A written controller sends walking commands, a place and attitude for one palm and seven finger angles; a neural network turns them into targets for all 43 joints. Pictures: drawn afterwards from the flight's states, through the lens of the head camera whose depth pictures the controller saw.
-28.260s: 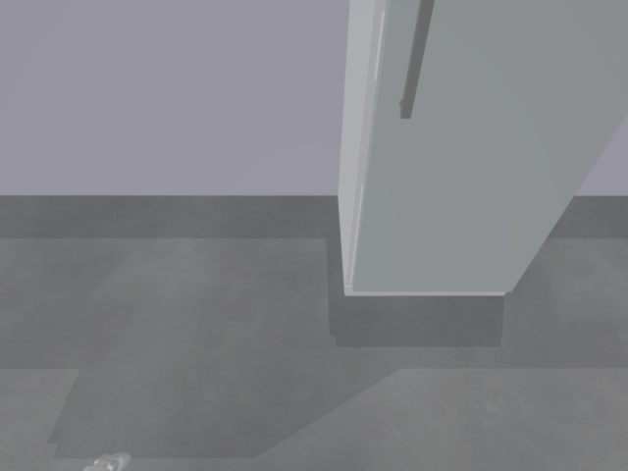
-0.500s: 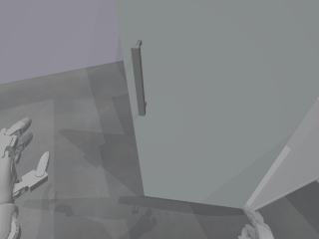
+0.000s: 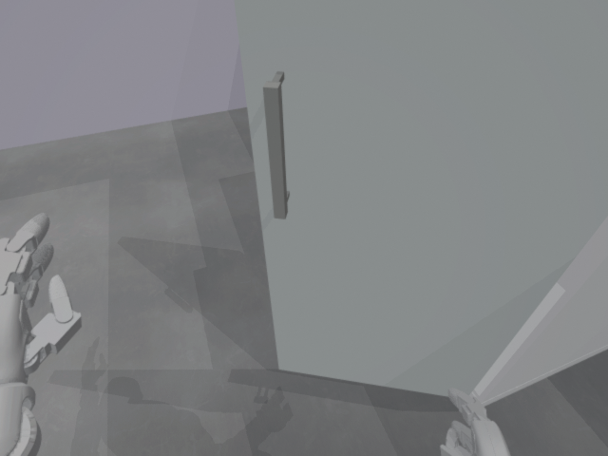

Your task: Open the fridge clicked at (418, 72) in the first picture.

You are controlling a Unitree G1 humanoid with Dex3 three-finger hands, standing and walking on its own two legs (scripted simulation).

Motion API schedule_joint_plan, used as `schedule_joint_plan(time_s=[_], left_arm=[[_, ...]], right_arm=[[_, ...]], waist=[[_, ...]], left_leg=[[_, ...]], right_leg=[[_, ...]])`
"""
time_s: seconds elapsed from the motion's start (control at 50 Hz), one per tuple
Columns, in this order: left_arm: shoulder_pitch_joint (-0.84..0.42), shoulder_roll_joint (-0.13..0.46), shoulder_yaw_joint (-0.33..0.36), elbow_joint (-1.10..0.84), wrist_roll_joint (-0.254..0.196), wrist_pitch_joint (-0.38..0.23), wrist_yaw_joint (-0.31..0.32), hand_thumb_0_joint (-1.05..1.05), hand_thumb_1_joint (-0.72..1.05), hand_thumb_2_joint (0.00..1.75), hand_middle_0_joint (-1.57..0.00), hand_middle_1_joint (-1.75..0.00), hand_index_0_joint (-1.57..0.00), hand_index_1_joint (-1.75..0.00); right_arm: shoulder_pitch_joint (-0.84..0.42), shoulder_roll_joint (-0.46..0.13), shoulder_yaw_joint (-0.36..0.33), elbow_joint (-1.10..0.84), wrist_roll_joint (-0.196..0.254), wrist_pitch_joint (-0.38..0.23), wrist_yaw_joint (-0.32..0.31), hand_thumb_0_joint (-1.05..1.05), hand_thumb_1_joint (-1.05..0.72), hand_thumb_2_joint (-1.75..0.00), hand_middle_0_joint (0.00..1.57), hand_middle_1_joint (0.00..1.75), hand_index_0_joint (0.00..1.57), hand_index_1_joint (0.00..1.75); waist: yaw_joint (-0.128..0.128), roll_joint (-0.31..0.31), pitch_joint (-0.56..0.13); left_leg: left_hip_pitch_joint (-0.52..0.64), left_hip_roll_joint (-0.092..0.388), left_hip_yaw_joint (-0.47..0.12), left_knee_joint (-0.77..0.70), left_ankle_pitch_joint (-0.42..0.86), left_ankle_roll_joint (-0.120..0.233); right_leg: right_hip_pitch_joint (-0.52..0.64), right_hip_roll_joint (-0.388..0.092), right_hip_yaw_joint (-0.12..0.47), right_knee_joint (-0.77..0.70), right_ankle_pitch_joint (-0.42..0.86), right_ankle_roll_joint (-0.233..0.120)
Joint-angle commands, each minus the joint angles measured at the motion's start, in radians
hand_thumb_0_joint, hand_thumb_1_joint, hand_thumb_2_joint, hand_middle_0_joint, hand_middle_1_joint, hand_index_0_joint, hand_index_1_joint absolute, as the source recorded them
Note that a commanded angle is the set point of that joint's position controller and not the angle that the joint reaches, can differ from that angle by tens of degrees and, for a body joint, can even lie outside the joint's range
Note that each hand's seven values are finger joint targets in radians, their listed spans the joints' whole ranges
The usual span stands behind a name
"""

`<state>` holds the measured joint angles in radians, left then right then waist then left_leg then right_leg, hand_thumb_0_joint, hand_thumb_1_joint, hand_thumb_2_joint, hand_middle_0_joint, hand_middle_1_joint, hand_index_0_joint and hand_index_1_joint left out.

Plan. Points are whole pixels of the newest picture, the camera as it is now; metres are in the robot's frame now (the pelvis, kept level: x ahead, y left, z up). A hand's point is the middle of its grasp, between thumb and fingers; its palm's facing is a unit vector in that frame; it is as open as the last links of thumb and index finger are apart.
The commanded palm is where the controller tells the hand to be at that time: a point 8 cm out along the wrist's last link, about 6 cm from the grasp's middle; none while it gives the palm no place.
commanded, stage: step back with the hand held close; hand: left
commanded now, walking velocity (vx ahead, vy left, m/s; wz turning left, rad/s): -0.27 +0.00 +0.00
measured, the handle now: (280, 151) +0.50 +0.11 +0.16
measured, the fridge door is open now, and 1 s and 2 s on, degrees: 60 60 60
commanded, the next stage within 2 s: stop stepping back and stand still in 1.36 s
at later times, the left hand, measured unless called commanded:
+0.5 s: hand (38, 347) +0.16 +0.29 +0.15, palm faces +0.44 -0.76 -0.48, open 7.4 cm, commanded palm +0.10 +0.32 +0.17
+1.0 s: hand out of the picture +0.08 +0.30 +0.16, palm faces +0.55 -0.71 -0.44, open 7.4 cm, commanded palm +0.02 +0.32 +0.17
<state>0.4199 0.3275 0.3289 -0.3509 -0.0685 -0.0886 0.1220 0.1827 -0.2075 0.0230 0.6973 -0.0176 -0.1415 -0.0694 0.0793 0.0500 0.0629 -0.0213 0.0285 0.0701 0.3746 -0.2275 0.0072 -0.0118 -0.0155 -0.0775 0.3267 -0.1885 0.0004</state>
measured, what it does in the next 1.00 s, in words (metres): shifts its weight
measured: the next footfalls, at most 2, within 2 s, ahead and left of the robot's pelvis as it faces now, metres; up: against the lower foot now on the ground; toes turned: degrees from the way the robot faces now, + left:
right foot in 1.40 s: -0.24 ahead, -0.07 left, +0.00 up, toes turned -5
left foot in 1.58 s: -0.16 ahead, +0.10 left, +0.00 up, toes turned +0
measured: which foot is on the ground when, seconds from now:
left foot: down 0.00-1.00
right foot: down 0.00-1.00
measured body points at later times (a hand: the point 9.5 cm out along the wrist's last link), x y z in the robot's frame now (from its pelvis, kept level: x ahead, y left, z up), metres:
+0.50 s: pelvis -0.05 +0.02 -0.02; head -0.04 +0.02 +0.43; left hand +0.13 +0.33 +0.18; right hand +0.12 -0.22 -0.10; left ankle +0.00 +0.11 -0.75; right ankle +0.00 -0.12 -0.75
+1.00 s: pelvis -0.11 +0.02 -0.03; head -0.11 +0.02 +0.42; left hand +0.04 +0.33 +0.18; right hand +0.06 -0.22 -0.11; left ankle -0.01 +0.11 -0.74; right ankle -0.01 -0.11 -0.75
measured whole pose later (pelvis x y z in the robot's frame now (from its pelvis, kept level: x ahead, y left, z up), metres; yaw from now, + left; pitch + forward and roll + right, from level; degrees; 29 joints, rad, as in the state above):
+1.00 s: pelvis -0.11 +0.02 -0.03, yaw +2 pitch -2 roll -1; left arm 0.48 0.38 0.45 -0.46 0.01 -0.28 0.18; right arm 0.23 -0.22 0.00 0.62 -0.01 -0.12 -0.09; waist 0.02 0.01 0.03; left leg -0.47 0.01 0.06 0.72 -0.32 0.04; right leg -0.41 0.01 0.02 0.64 -0.20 0.02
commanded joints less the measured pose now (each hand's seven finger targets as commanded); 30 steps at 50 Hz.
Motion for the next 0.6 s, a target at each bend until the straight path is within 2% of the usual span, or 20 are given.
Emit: schedule_joint_plan(time_s=[0.0,0.02,0.04,0.06,0.08,0.1,0.16,0.2,0.22,0.26,0.34,0.38,0.42,0.5,0.54,0.58], left_arm=[[-0.204,0.279,0.191,-0.291,0.01,-0.097,0.018,0.0,0.9,0.9,-0.2,-0.3,-0.2,-0.3],[-0.187,0.272,0.19,-0.269,0.016,-0.107,0.016,0.0,0.9,0.9,-0.2,-0.3,-0.2,-0.3],[-0.096,0.21,0.133,-0.216,0.019,-0.096,0.011,0.0,0.9,0.9,-0.2,-0.3,-0.2,-0.3],[-0.072,0.193,0.118,-0.223,0.023,-0.094,0.011,0.0,0.9,0.9,-0.2,-0.3,-0.2,-0.3],[-0.037,0.196,0.124,-0.23,0.023,-0.097,0.014,0.0,0.9,0.9,-0.2,-0.3,-0.2,-0.3],[-0.01,0.19,0.12,-0.248,0.024,-0.1,0.018,0.0,0.9,0.9,-0.2,-0.3,-0.2,-0.3],[0.081,0.222,0.162,-0.298,0.024,-0.106,0.031,0.0,0.9,0.9,-0.2,-0.3,-0.2,-0.3],[0.113,0.247,0.192,-0.33,0.021,-0.108,0.039,0.0,0.9,0.9,-0.2,-0.3,-0.2,-0.3],[0.127,0.268,0.215,-0.329,0.02,-0.107,0.043,0.0,0.9,0.9,-0.2,-0.3,-0.2,-0.3],[0.135,0.263,0.218,-0.333,0.017,-0.109,0.047,0.0,0.9,0.9,-0.2,-0.3,-0.2,-0.3],[0.121,0.26,0.218,-0.313,0.018,-0.119,0.057,0.0,0.9,0.9,-0.2,-0.3,-0.2,-0.3],[0.099,0.242,0.203,-0.296,0.022,-0.128,0.06,0.0,0.9,0.9,-0.2,-0.3,-0.2,-0.3],[0.069,0.238,0.2,-0.292,0.031,-0.139,0.064,0.0,0.9,0.9,-0.2,-0.3,-0.2,-0.3],[0.023,0.219,0.179,-0.285,0.05,-0.163,0.071,0.0,0.9,0.9,-0.2,-0.3,-0.2,-0.3],[0.004,0.229,0.181,-0.293,0.058,-0.172,0.075,0.0,0.9,0.9,-0.2,-0.3,-0.2,-0.3],[-0.023,0.238,0.183,-0.315,0.065,-0.185,0.082,0.0,0.9,0.9,-0.2,-0.3,-0.2,-0.3]], right_arm=[[-0.144,-0.137,-0.033,-0.208,0.014,-0.032,-0.01,0.0,-0.9,-0.9,0.2,0.3,0.2,0.3],[-0.139,-0.121,-0.028,-0.19,0.009,-0.016,-0.012,0.0,-0.9,-0.9,0.2,0.3,0.2,0.3],[-0.135,-0.118,-0.029,-0.193,0.008,-0.006,-0.013,0.0,-0.9,-0.9,0.2,0.3,0.2,0.3],[-0.123,-0.122,-0.034,-0.204,0.01,0.004,-0.012,0.0,-0.9,-0.9,0.2,0.3,0.2,0.3],[-0.112,-0.123,-0.038,-0.216,0.01,0.009,-0.014,0.0,-0.9,-0.9,0.2,0.3,0.2,0.3],[-0.102,-0.125,-0.042,-0.222,0.011,0.016,-0.015,0.0,-0.9,-0.9,0.2,0.3,0.2,0.3],[-0.096,-0.134,-0.054,-0.251,0.012,0.035,-0.021,0.0,-0.9,-0.9,0.2,0.3,0.2,0.3],[-0.1,-0.132,-0.057,-0.272,0.016,0.049,-0.026,0.0,-0.9,-0.9,0.2,0.3,0.2,0.3],[-0.101,-0.133,-0.059,-0.276,0.017,0.055,-0.029,0.0,-0.9,-0.9,0.2,0.3,0.2,0.3],[-0.103,-0.13,-0.059,-0.288,0.021,0.065,-0.033,0.0,-0.9,-0.9,0.2,0.3,0.2,0.3],[-0.096,-0.138,-0.061,-0.288,0.021,0.066,-0.042,0.0,-0.9,-0.9,0.2,0.3,0.2,0.3],[-0.085,-0.147,-0.06,-0.285,0.021,0.059,-0.042,0.0,-0.9,-0.9,0.2,0.3,0.2,0.3],[-0.087,-0.153,-0.062,-0.28,0.019,0.048,-0.044,0.0,-0.9,-0.9,0.2,0.3,0.2,0.3],[-0.061,-0.153,-0.062,-0.27,0.023,0.03,-0.041,0.0,-0.9,-0.9,0.2,0.3,0.2,0.3],[-0.057,-0.149,-0.062,-0.263,0.02,0.022,-0.043,0.0,-0.9,-0.9,0.2,0.3,0.2,0.3],[-0.056,-0.146,-0.058,-0.262,0.016,0.012,-0.042,0.0,-0.9,-0.9,0.2,0.3,0.2,0.3]], waist=[[-0.055,0.009,0.008],[-0.054,-0.002,0.0],[-0.063,-0.07,0.002],[-0.063,-0.092,-0.043],[-0.06,-0.08,-0.099],[-0.061,-0.033,-0.15],[-0.051,0.041,-0.27],[-0.049,0.015,-0.291],[-0.048,0.007,-0.292],[-0.051,-0.017,-0.258],[-0.052,0.014,-0.19],[-0.052,0.039,-0.164],[-0.051,0.058,-0.142],[-0.066,-0.008,-0.115],[-0.071,-0.049,-0.101],[-0.074,-0.049,-0.087]], left_leg=[[-0.133,0.027,-0.045,-0.007,0.136,0.014],[-0.157,0.022,-0.058,0.011,0.086,0.014],[-0.15,0.023,-0.053,0.032,0.086,0.015],[-0.144,0.023,-0.043,0.06,0.088,0.013],[-0.129,0.025,-0.037,0.083,0.115,0.015],[-0.119,0.03,-0.034,0.097,0.156,0.014],[-0.109,0.061,-0.051,0.108,0.342,0.011],[-0.129,0.073,-0.063,0.115,0.398,0.014],[-0.146,0.076,-0.076,0.117,0.411,0.013],[-0.184,0.086,-0.081,0.108,0.38,0.017],[-0.278,0.109,-0.109,0.062,0.269,0.031],[-0.354,0.125,-0.13,0.021,0.147,0.042],[-0.434,0.133,-0.142,-0.013,-0.01,0.057],[-0.526,0.107,-0.138,0.001,-0.31,0.065],[-0.516,0.09,-0.137,0.035,-0.349,0.062],[-0.51,0.082,-0.143,0.053,-0.383,0.061]], right_leg=[[-0.151,-0.023,0.115,-0.065,0.17,-0.015],[-0.161,-0.054,0.119,-0.061,0.172,-0.021],[-0.197,-0.074,0.13,-0.065,0.173,-0.021],[-0.203,-0.088,0.133,-0.056,0.158,-0.022],[-0.196,-0.105,0.14,-0.036,0.184,-0.027],[-0.181,-0.114,0.138,-0.006,0.221,-0.03],[-0.131,-0.099,0.106,0.103,0.341,-0.024],[-0.129,-0.086,0.101,0.143,0.357,-0.018],[-0.129,-0.085,0.096,0.154,0.347,-0.019],[-0.157,-0.077,0.102,0.167,0.311,-0.013],[-0.189,-0.054,0.108,0.192,0.194,-0.006],[-0.183,-0.037,0.1,0.215,0.087,0.001],[-0.158,-0.027,0.103,0.232,0.039,0.001],[-0.175,-0.059,0.156,0.191,-0.062,-0.011],[-0.225,-0.083,0.19,0.136,-0.149,-0.023],[-0.274,-0.092,0.204,0.104,-0.252,-0.032]])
